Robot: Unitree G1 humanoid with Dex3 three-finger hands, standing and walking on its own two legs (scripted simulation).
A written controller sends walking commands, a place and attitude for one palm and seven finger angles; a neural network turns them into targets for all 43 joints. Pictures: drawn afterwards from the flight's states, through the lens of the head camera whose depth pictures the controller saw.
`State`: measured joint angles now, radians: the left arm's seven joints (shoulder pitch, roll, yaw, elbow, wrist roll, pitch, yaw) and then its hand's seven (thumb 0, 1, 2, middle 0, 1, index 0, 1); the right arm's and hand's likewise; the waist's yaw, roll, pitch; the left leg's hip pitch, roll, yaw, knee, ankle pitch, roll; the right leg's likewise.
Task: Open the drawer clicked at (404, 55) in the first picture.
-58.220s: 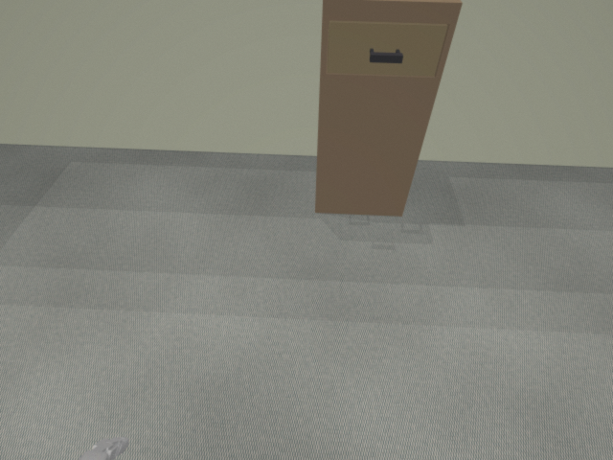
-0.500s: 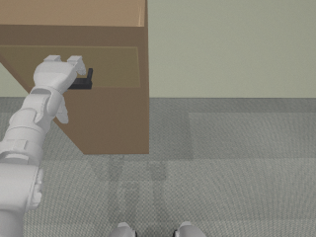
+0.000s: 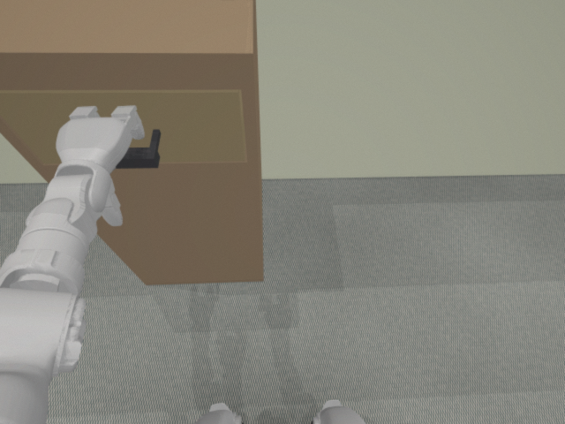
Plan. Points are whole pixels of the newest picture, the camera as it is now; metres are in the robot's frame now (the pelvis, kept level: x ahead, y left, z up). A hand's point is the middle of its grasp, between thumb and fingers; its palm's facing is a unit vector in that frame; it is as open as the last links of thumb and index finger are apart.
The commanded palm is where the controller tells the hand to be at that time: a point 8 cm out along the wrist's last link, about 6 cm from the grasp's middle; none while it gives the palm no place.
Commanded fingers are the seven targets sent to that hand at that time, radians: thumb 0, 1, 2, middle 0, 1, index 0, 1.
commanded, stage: lower the fingers behind the handle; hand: left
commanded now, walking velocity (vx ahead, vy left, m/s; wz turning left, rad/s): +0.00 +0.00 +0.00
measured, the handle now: (127, 147) +0.54 +0.23 +0.03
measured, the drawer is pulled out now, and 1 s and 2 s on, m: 0.00 0.00 0.00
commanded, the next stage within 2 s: lift the fingers back up to retry in 0.64 s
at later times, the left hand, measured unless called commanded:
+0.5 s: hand (115, 169) +0.49 +0.23 +0.04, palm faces -0.05 +0.02 -1.00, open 13.8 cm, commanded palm +0.47 +0.23 +0.06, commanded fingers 0.00 -0.50 0.30 -0.30 -1.20 -0.30 -1.20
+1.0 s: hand (113, 165) +0.49 +0.23 +0.04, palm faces -0.07 -0.02 -1.00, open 13.8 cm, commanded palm +0.48 +0.23 +0.10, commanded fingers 0.00 -0.50 0.30 -0.30 -1.20 -0.30 -1.20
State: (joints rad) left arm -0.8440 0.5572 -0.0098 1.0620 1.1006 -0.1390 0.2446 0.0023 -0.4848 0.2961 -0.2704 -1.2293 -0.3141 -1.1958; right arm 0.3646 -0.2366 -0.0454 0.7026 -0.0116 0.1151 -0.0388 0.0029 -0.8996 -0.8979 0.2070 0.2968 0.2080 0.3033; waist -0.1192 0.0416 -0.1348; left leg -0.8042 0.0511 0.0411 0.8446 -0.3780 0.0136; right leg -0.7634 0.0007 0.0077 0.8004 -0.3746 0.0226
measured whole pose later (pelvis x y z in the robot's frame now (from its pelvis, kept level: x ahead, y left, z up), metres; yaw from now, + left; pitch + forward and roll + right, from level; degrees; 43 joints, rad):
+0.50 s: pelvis -0.02 +0.00 -0.01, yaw +0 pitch +21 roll -2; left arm -0.95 0.56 -0.06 1.11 1.11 -0.06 0.27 0.00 -0.49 0.30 -0.21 -1.28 -0.32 -1.20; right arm 0.35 -0.26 -0.04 0.68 -0.01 0.11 -0.04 0.00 -0.90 -0.90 0.21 0.30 0.21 0.30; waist -0.14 0.03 -0.13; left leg -0.91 0.05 0.03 0.92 -0.37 0.02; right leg -0.86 0.00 0.00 0.88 -0.38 0.02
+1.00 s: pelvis -0.03 +0.00 -0.01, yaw +0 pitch +21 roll -2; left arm -0.95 0.60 -0.02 1.09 1.09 -0.10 0.20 0.00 -0.48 0.30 -0.27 -1.27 -0.32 -1.20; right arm 0.38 -0.25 -0.03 0.68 0.00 0.09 -0.06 0.00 -0.90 -0.90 0.21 0.30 0.21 0.30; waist -0.15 0.04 -0.12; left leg -0.92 0.05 0.03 0.91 -0.36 0.02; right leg -0.87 0.00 0.00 0.86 -0.36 0.03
